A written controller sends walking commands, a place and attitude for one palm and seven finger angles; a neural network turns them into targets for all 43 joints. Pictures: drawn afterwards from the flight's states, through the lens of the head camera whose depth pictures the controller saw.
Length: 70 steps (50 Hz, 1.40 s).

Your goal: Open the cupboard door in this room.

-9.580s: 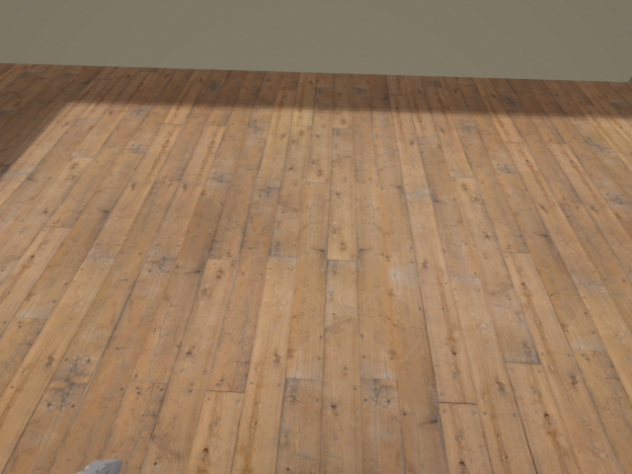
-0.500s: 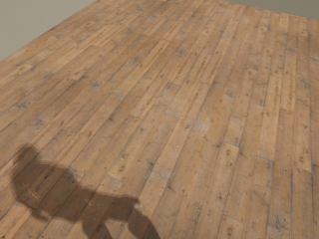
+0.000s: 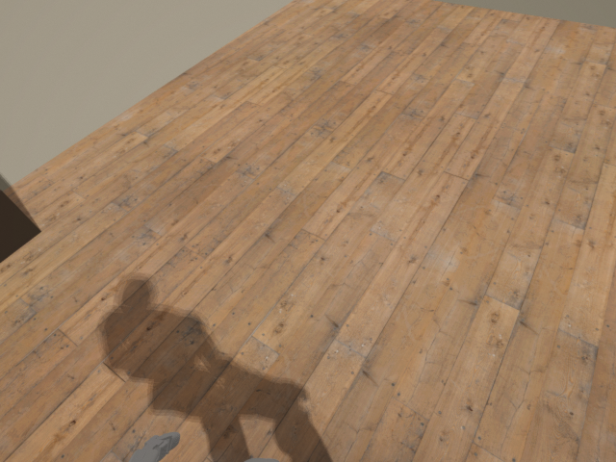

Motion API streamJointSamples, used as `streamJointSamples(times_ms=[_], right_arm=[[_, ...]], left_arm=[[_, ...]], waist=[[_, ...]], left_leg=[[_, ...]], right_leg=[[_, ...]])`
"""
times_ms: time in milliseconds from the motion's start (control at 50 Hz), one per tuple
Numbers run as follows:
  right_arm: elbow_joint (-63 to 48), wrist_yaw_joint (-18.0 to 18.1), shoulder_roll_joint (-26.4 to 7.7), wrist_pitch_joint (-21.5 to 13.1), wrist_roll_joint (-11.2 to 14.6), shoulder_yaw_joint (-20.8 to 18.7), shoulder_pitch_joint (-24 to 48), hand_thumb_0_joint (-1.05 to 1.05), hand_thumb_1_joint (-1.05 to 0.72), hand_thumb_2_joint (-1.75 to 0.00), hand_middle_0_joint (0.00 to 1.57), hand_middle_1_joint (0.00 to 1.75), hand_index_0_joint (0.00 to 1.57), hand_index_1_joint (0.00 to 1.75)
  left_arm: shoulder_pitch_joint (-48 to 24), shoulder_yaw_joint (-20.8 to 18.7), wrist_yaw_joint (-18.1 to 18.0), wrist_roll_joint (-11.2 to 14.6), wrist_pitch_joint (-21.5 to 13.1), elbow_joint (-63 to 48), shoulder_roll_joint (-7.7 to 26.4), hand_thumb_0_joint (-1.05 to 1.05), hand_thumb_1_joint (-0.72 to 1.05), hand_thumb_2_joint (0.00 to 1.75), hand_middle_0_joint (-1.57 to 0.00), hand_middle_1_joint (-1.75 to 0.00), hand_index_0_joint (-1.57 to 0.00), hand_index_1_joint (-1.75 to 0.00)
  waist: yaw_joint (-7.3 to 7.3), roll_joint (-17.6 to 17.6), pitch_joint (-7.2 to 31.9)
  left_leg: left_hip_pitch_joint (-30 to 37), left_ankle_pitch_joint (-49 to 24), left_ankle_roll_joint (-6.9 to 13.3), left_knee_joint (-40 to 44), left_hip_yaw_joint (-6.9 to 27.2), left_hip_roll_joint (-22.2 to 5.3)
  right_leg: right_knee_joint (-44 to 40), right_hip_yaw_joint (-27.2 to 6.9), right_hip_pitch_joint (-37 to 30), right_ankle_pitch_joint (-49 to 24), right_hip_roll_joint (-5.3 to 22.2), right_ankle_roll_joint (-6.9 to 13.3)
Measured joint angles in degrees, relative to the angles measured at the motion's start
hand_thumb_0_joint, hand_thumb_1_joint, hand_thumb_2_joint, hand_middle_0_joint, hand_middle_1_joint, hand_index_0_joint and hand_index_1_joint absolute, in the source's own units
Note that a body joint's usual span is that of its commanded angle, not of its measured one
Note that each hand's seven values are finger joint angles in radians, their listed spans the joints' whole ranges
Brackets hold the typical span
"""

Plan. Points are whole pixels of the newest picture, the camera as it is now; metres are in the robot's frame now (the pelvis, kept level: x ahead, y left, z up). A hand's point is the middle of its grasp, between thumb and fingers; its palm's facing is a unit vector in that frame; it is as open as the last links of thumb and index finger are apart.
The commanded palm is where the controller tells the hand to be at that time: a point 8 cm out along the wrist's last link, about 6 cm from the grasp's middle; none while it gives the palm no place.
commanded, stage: turn or walk to find it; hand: left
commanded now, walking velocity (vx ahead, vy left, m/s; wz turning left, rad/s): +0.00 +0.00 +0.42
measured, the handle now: out of the picture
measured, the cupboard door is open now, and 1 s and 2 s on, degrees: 0 0 0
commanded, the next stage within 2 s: stand and wait in 0.94 s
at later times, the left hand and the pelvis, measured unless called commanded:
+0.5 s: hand out of the picture -0.05 +0.25 -0.18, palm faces +0.27 -0.93 -0.25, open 7.4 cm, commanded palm none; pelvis -0.02 +0.04 +0.00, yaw +13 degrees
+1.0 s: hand out of the picture -0.02 +0.19 -0.13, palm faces +0.42 -0.86 -0.28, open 7.4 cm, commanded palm none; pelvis -0.03 -0.03 +0.01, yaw +25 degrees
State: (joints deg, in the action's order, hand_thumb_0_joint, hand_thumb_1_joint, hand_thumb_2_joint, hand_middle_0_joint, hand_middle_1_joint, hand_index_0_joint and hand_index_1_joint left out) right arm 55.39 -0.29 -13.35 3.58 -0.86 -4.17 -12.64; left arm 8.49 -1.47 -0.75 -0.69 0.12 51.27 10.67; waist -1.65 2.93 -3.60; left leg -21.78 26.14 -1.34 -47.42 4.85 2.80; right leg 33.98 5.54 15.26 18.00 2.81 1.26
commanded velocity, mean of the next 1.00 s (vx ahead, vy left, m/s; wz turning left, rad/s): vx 0.00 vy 0.00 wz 0.39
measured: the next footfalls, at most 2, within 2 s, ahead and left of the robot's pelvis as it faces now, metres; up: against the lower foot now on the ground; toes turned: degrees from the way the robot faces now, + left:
left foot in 0.38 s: -0.01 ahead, +0.14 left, +0.00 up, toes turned +16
right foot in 0.84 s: +0.05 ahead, -0.09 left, +0.00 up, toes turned +17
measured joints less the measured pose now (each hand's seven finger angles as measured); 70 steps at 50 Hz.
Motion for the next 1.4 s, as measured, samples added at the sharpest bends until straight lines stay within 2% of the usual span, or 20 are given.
streamJointSamples(times_ms=[60, 140, 300, 340, 380, 420, 460, 540, 640, 760, 840, 880, 920, 980, 1040, 1100, 1220, 1300, 1320, 1400], right_arm=[[0.75, -0.49, -0.99, 0.81, -0.23, -0.68, -0.50, 0.01, -0.91, -0.90, 0.20, 0.30, 0.20, 0.30], [1.26, -0.84, -1.41, 0.91, -0.32, -0.78, -1.20, 0.01, -0.91, -0.90, 0.20, 0.30, 0.19, 0.30], [2.06, -0.61, -0.66, 0.83, 0.25, 0.41, 0.85, 0.01, -0.91, -0.90, 0.20, 0.29, 0.19, 0.30], [1.57, -0.55, -0.31, 0.36, 0.43, 0.76, 2.01, 0.01, -0.91, -0.90, 0.20, 0.29, 0.19, 0.30], [0.60, -0.66, -0.21, -0.58, 0.43, 1.08, 2.78, 0.01, -0.91, -0.90, 0.20, 0.29, 0.19, 0.30], [-0.02, -0.65, 0.81, -1.56, 0.20, 1.26, 3.95, 0.01, -0.91, -0.90, 0.20, 0.29, 0.19, 0.30], [-0.66, -0.28, 1.54, -2.29, 0.06, 1.72, 4.42, 0.01, -0.91, -0.90, 0.20, 0.30, 0.19, 0.30], [-1.12, 0.45, 2.33, -2.74, -0.01, 2.41, 4.44, 0.01, -0.91, -0.90, 0.20, 0.30, 0.20, 0.30], [-1.10, 0.29, 2.75, -2.60, 0.01, 2.62, 3.73, 0.00, -0.91, -0.90, 0.21, 0.30, 0.20, 0.30], [-1.01, 0.03, 2.52, -1.87, -0.38, 1.91, 2.09, 0.01, -0.90, -0.90, 0.21, 0.30, 0.20, 0.30], [-0.73, -0.05, 1.69, -1.16, -0.28, 1.13, 0.52, 0.01, -0.90, -0.90, 0.21, 0.30, 0.20, 0.30], [-0.39, -0.06, 0.58, -0.70, 0.06, 0.40, -0.10, 0.01, -0.90, -0.90, 0.21, 0.30, 0.20, 0.30], [0.18, -0.08, -0.06, 0.26, -0.12, -0.18, -0.79, 0.01, -0.91, -0.90, 0.20, 0.30, 0.20, 0.30], [0.88, -0.55, -0.97, 0.97, -0.38, -0.80, -1.29, 0.01, -0.91, -0.90, 0.20, 0.30, 0.20, 0.30], [1.43, -0.64, -1.31, 0.86, -0.41, -0.83, -1.78, 0.01, -0.91, -0.90, 0.20, 0.30, 0.19, 0.30], [2.37, -0.44, -1.15, 0.84, -0.31, -0.51, -1.82, 0.01, -0.91, -0.90, 0.20, 0.30, 0.19, 0.30], [3.96, 0.23, 0.00, 0.20, 0.23, 0.84, 0.29, 0.01, -0.91, -0.90, 0.20, 0.29, 0.19, 0.30], [3.97, 0.56, 1.07, -1.62, 0.55, 2.00, 1.94, 0.01, -0.91, -0.90, 0.20, 0.29, 0.19, 0.30], [4.14, 0.64, 1.65, -2.12, 0.48, 2.12, 2.34, 0.01, -0.91, -0.90, 0.20, 0.29, 0.19, 0.30], [4.10, 1.20, 4.43, -2.76, 0.10, 3.02, 2.94, 0.01, -0.91, -0.90, 0.20, 0.30, 0.19, 0.30]], left_arm=[[1.39, 0.22, -0.13, -0.06, 0.31, 0.19, -0.97, 0.01, 0.91, 0.90, -0.20, -0.30, -0.20, -0.30], [2.70, 0.23, -0.29, -0.20, 0.42, 1.27, -1.33, 0.01, 0.91, 0.90, -0.20, -0.30, -0.21, -0.30], [4.85, -0.25, -0.04, -0.76, 0.31, 3.17, -0.04, 0.01, 0.90, 0.90, -0.20, -0.30, -0.21, -0.30], [5.40, -0.62, -0.02, -0.77, 0.52, 3.75, 0.84, 0.01, 0.90, 0.90, -0.20, -0.30, -0.21, -0.30], [6.27, -1.08, -0.02, -0.44, 1.00, 4.26, 1.79, 0.01, 0.90, 0.90, -0.20, -0.30, -0.21, -0.30], [6.42, -1.68, -0.13, -0.11, 2.18, 4.91, 3.36, 0.01, 0.91, 0.90, -0.20, -0.30, -0.21, -0.30], [6.23, -1.95, -0.48, -0.07, 3.49, 5.77, 4.22, 0.01, 0.91, 0.90, -0.20, -0.30, -0.20, -0.30], [4.95, -2.23, -0.06, 0.11, 3.62, 6.17, 4.76, 0.01, 0.91, 0.90, -0.20, -0.30, -0.20, -0.30], [2.93, -1.99, 0.11, 0.20, 3.12, 4.42, 4.35, 0.01, 0.91, 0.90, -0.20, -0.30, -0.20, -0.30], [0.41, -1.55, 0.04, 0.35, 2.79, 2.31, 2.84, 0.01, 0.91, 0.90, -0.20, -0.30, -0.20, -0.30], [-0.19, -0.97, 0.10, 0.56, 1.54, 0.87, 1.74, 0.01, 0.91, 0.90, -0.20, -0.30, -0.20, -0.30], [-0.21, -0.56, -0.04, 0.08, 0.61, 0.63, 0.46, 0.01, 0.91, 0.90, -0.20, -0.30, -0.20, -0.30], [0.59, -0.18, -0.04, 0.02, 0.23, 0.21, -0.41, 0.01, 0.91, 0.90, -0.20, -0.30, -0.20, -0.30], [2.13, -0.03, -0.25, -0.04, 0.50, 0.51, -1.35, 0.01, 0.91, 0.90, -0.20, -0.30, -0.20, -0.30], [3.34, 0.06, -0.39, -0.15, 0.41, 1.68, -1.71, 0.01, 0.91, 0.90, -0.20, -0.30, -0.21, -0.30], [4.55, 0.16, -0.41, -0.35, 0.10, 2.95, -1.80, 0.01, 0.91, 0.90, -0.20, -0.30, -0.21, -0.30], [6.88, 0.08, -0.27, -0.71, -0.23, 6.17, -0.95, 0.01, 0.91, 0.90, -0.20, -0.30, -0.21, -0.30], [8.44, -0.12, -0.49, -0.19, 0.36, 9.00, -0.20, 0.01, 0.91, 0.90, -0.20, -0.30, -0.21, -0.30], [8.58, -0.25, -0.50, 0.05, 0.78, 9.66, 0.21, 0.01, 0.91, 0.90, -0.20, -0.30, -0.21, -0.30], [8.21, -0.67, -0.44, 0.28, 2.91, 11.40, 1.72, 0.01, 0.91, 0.90, -0.20, -0.30, -0.20, -0.30]], waist=[[0.05, 0.23, 0.14], [-0.16, -0.37, -0.11], [1.88, -3.06, -1.40], [2.41, -3.76, -1.61], [2.60, -4.07, -1.26], [3.02, -6.06, -1.48], [3.27, -6.34, -1.26], [3.11, -5.56, -0.73], [2.74, -4.68, -0.11], [1.06, -3.17, 0.09], [0.23, -1.97, 0.43], [-0.09, 0.20, 0.07], [-0.03, 0.44, 0.21], [0.11, 0.43, 0.29], [0.15, -0.03, 0.30], [0.84, -0.87, 0.35], [3.14, -2.28, 0.30], [3.76, -2.45, 0.86], [3.71, -3.03, 0.92], [3.90, -5.70, 0.85]], left_leg=[[-4.73, -1.67, -0.59, -14.66, -1.64, -0.76], [-5.91, -4.92, -2.06, -19.38, -2.89, -3.11], [1.25, -0.16, -2.60, -1.69, -6.49, -5.07], [3.68, -1.37, -2.19, 4.32, -7.78, -4.84], [7.15, -7.17, -1.05, 13.01, -9.06, -4.81], [6.77, -6.79, 1.74, 12.45, -9.54, -3.60], [6.93, -6.40, 2.84, 12.32, -9.24, -3.47], [8.99, -9.17, 3.23, 16.78, -7.65, -3.02], [10.06, -11.94, 3.33, 20.48, -5.72, -2.06], [8.48, -13.02, 2.34, 20.16, -3.12, -1.28], [5.69, -12.32, 0.73, 16.90, -1.24, -0.64], [2.97, -7.40, 0.30, 11.01, 0.22, -0.91], [-1.07, -1.04, 0.11, -0.51, -0.08, -0.02], [-5.32, -2.65, -0.50, -14.70, -1.65, -0.80], [-5.79, -5.43, -1.50, -18.68, -2.31, -2.48], [-3.38, -4.96, -2.17, -15.09, -2.70, -3.88], [4.55, -1.24, -1.98, 1.34, -4.95, -5.01], [11.54, -8.73, -0.88, 17.24, -6.84, -5.10], [12.15, -7.48, -0.23, 18.53, -6.89, -4.91], [12.60, -8.02, 1.44, 18.79, -6.88, -3.33]], right_leg=[[-2.21, 1.52, -1.49, -0.51, 0.81, 0.15], [-4.41, 3.75, -2.80, -1.49, 1.83, 0.18], [-2.90, 7.30, -2.36, -0.67, 4.77, -0.98], [-1.23, 8.17, -1.74, 0.08, 5.56, -1.69], [1.88, 9.08, -0.52, 1.56, 6.28, -2.72], [8.87, 5.98, 2.47, 6.99, 6.84, -3.86], [17.75, 2.03, 5.81, 11.95, 5.08, -4.54], [27.18, -1.52, 9.69, 8.70, 3.31, -5.45], [25.45, -3.32, 10.12, 6.08, 2.86, -6.22], [15.52, -3.87, 6.71, 7.42, 1.28, -5.87], [1.28, -2.97, 0.81, 1.24, -0.12, -5.07], [0.04, -1.09, 0.15, -0.63, -1.00, -0.92], [0.33, 0.25, -0.10, -0.13, -0.16, 0.55], [-2.15, 1.53, -1.48, -1.16, 0.72, 0.79], [-4.22, 2.73, -2.37, -2.36, 1.36, 0.99], [-5.31, 3.48, -2.55, -3.04, 1.88, 1.14], [-5.55, 4.31, -1.59, -3.88, 2.10, 0.83], [-3.10, 5.24, -0.01, -3.32, 1.56, -0.28], [-1.66, 5.38, 0.63, -2.71, 1.93, -0.69], [9.01, 1.23, 3.44, 6.86, 2.06, -3.13]])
